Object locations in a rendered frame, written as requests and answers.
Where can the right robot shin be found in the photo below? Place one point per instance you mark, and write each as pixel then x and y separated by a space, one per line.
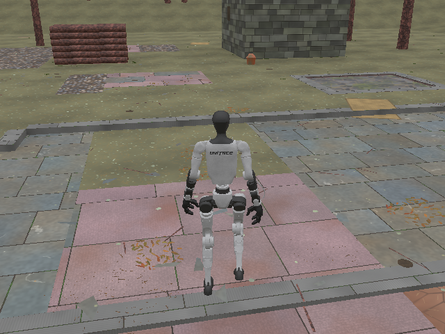
pixel 238 248

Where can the right robot upper arm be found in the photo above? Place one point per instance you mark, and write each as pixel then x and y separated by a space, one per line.
pixel 246 159

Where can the robot torso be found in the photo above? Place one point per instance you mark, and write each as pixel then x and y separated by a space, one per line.
pixel 221 168

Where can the left robot upper arm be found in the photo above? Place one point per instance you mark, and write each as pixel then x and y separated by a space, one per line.
pixel 199 148

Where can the left robot forearm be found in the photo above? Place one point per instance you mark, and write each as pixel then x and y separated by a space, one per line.
pixel 190 185

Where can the right robot forearm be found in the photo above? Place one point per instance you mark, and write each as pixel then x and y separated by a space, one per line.
pixel 254 193

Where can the robot right hand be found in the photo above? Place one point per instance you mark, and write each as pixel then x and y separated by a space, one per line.
pixel 258 215

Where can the robot left hand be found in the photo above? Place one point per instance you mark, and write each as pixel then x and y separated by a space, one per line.
pixel 186 204

